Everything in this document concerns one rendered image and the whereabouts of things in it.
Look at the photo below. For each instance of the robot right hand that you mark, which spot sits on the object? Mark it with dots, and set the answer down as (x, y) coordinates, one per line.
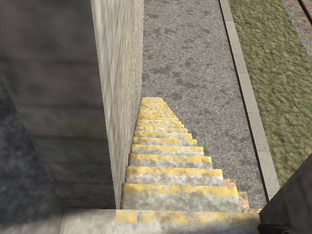
(270, 228)

